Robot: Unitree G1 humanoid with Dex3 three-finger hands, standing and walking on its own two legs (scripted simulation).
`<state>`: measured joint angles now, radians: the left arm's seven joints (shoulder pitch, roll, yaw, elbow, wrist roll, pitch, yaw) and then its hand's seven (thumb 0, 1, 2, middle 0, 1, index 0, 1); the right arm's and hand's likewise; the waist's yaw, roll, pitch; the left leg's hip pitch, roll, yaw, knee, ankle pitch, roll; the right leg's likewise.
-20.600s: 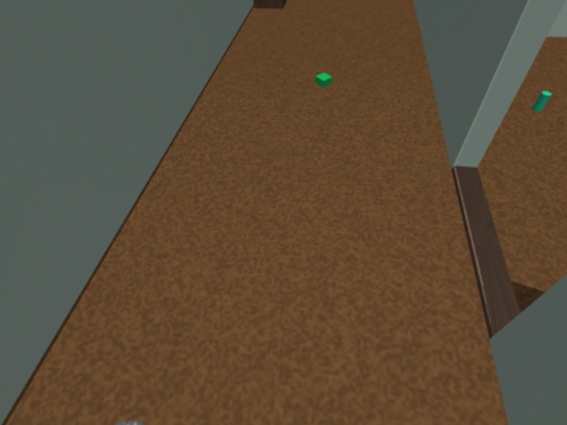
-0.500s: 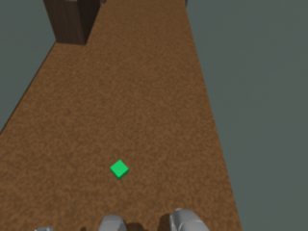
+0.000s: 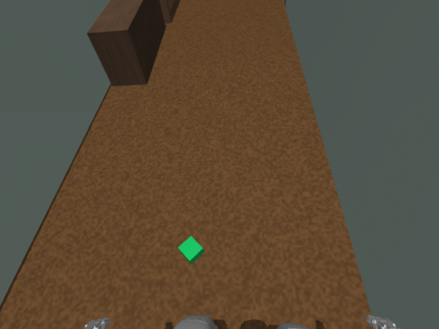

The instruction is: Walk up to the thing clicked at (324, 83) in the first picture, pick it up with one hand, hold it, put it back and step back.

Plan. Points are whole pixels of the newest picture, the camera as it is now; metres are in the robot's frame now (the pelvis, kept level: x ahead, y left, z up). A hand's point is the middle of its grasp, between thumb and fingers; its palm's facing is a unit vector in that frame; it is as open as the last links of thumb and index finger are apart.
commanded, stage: stand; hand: left
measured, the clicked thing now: (191, 249) +0.49 +0.27 -0.74
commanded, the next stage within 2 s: rise first in 1.82 s
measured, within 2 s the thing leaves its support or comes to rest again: neither
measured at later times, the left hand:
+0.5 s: hand out of the picture +0.08 +0.26 -0.14, palm faces -0.02 -0.94 -0.33, open 7.4 cm
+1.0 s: hand out of the picture +0.07 +0.25 -0.14, palm faces -0.02 -0.95 -0.31, open 7.4 cm
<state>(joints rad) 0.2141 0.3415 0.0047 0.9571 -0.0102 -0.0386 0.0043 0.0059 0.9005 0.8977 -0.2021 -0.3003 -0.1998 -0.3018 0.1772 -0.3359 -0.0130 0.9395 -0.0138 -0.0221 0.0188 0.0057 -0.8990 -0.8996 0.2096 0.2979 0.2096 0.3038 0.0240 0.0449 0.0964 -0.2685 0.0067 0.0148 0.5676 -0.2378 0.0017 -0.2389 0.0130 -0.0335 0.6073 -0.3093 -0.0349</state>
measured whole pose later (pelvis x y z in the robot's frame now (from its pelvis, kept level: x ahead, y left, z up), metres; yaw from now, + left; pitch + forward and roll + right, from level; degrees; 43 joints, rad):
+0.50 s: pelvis -0.01 +0.00 +0.02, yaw +0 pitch -3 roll +0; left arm 0.10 0.35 0.01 1.13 0.00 -0.01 -0.02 0.00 0.90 0.90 -0.20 -0.30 -0.20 -0.30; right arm 0.12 -0.36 0.00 1.13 -0.02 -0.02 0.02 0.01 -0.90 -0.90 0.20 0.30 0.20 0.30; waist 0.00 0.01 0.06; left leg -0.18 0.02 0.02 0.35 -0.12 -0.01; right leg -0.14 0.03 -0.03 0.36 -0.16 -0.03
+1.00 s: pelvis +0.00 +0.01 +0.02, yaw +0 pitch -3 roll +0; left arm 0.12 0.33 -0.01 1.16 0.00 -0.02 -0.01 0.00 0.90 0.90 -0.20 -0.30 -0.20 -0.30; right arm 0.09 -0.34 0.01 1.15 -0.02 -0.01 0.02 0.01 -0.90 -0.90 0.21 0.30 0.21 0.30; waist 0.00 0.01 0.04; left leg -0.17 0.02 0.02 0.34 -0.13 0.00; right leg -0.13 0.03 -0.03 0.34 -0.17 -0.03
